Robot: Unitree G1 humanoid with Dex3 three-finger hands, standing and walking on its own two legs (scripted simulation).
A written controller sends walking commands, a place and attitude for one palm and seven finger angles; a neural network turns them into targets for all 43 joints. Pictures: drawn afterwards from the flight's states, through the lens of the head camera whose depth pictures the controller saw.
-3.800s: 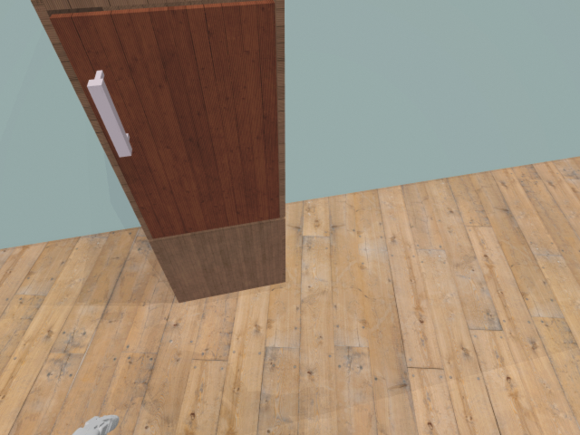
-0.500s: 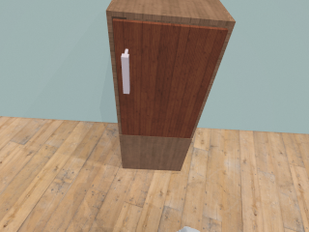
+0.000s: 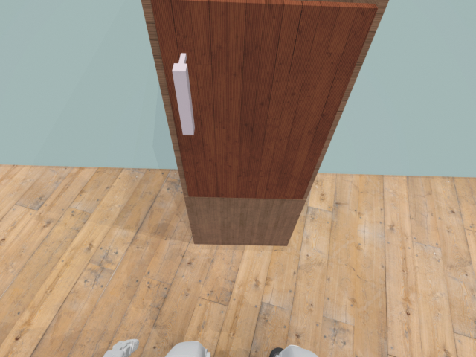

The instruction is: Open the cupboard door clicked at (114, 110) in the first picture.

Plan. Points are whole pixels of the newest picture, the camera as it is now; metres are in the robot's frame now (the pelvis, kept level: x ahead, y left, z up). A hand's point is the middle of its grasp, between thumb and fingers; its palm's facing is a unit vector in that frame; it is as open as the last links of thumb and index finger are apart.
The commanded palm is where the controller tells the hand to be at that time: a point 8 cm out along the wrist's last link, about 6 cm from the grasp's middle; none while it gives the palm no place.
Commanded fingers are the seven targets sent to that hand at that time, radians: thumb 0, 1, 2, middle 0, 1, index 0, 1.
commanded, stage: come to a stop and stand still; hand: left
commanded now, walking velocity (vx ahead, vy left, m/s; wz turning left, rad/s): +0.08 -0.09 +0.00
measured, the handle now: (186, 95) +0.57 +0.14 +0.09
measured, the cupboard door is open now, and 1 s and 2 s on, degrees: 0 0 0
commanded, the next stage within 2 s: look again from close up in 1.22 s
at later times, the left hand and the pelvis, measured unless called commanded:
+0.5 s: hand out of the picture -0.04 +0.23 -0.16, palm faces -0.02 -0.99 -0.16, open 7.3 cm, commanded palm none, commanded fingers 0.00 0.90 0.90 -0.20 -0.30 -0.20 -0.30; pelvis -0.02 +0.04 +0.03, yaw -3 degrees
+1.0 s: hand out of the picture -0.01 +0.13 -0.15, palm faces +0.01 -0.98 -0.22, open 7.2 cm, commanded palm none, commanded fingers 0.00 0.90 0.90 -0.20 -0.30 -0.20 -0.30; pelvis -0.02 -0.04 +0.02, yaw -2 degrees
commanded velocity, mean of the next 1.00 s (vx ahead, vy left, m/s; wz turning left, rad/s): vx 0.03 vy -0.07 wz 0.00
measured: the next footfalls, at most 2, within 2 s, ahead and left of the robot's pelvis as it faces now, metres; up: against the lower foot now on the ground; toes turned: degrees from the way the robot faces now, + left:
left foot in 0.06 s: +0.03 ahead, +0.10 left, +0.00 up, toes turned +0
right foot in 0.70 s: -0.01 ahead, -0.13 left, +0.00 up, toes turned -5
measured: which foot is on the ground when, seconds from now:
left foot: up 0.00-0.04, down 0.06-1.00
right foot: down 0.00-0.06, up 0.08-0.68, down 0.70-1.00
